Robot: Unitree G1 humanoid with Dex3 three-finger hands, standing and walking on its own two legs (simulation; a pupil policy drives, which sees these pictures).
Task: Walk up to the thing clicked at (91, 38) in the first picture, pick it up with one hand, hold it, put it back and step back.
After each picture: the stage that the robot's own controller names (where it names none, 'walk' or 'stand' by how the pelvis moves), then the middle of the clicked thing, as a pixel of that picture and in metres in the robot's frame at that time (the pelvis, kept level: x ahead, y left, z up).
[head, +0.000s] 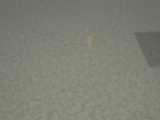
stand; (89, 41) +1.36 -0.08 -0.72
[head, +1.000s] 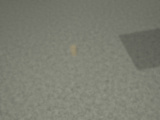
walk; (73, 50) +1.23 +0.19 -0.70
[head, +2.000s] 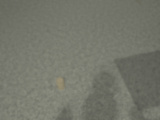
walk; (60, 83) +0.75 +0.24 -0.71
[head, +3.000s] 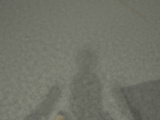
walk; out of the picture +0.43 +0.15 -0.70
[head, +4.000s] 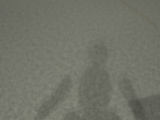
stand; out of the picture +0.34 +0.15 -0.72
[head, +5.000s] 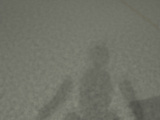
stand; out of the picture +0.35 +0.14 -0.73
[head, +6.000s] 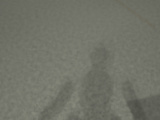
stand; out of the picture +0.35 +0.16 -0.73
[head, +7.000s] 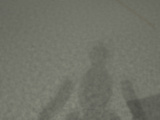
stand; out of the picture +0.34 +0.17 -0.73
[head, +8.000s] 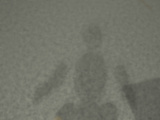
go down; out of the picture +0.36 +0.17 -0.71
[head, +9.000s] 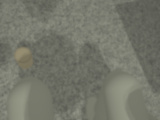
go down; (24, 58) +0.44 +0.19 -0.29
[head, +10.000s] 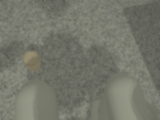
close in; (32, 61) +0.43 +0.18 -0.30
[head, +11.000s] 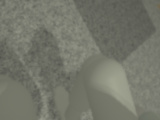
close in; out of the picture +0.43 +0.23 -0.23
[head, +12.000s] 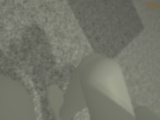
close; out of the picture +0.42 +0.24 -0.23
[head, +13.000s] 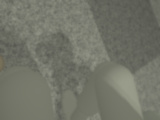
lift; out of the picture +0.35 +0.22 -0.19
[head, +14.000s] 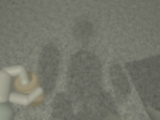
lift; (30, 90) +0.31 +0.17 -0.01
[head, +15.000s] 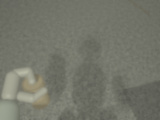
hold; (37, 92) +0.32 +0.17 -0.01
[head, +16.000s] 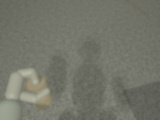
hold; (40, 93) +0.32 +0.16 -0.01
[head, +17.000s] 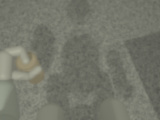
crouch; (31, 69) +0.39 +0.17 -0.08
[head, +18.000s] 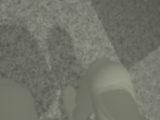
lower; out of the picture +0.43 +0.24 -0.22
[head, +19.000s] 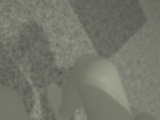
lower; out of the picture +0.43 +0.26 -0.23
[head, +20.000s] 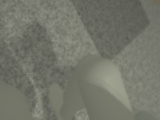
lower; out of the picture +0.43 +0.26 -0.23
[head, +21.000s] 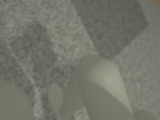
lower; out of the picture +0.43 +0.25 -0.24
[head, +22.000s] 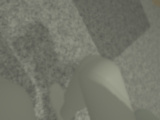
loosen; out of the picture +0.42 +0.25 -0.24
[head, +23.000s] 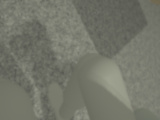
withdraw; out of the picture +0.42 +0.23 -0.23
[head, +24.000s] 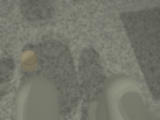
walk; (29, 61) +0.43 +0.19 -0.29
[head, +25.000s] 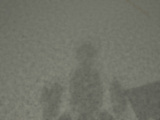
stand; out of the picture +0.35 +0.15 -0.65
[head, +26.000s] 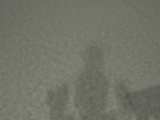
stand; out of the picture +0.35 +0.17 -0.67
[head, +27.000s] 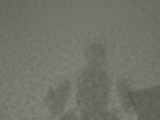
stand; out of the picture +0.36 +0.16 -0.68
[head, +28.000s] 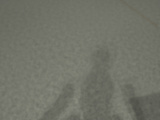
walk; out of the picture +0.37 +0.16 -0.72
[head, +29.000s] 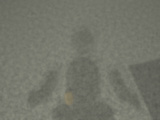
walk; (68, 98) +0.49 +0.10 -0.70
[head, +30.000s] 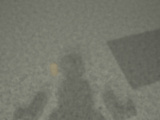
walk; (54, 69) +0.75 +0.21 -0.70
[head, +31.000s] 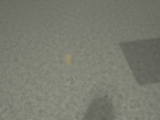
stand; (68, 59) +1.00 +0.15 -0.70
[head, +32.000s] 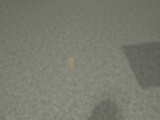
stand; (71, 63) +1.01 +0.13 -0.72
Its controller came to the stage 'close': yes
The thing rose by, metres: 0.72
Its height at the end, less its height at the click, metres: +0.00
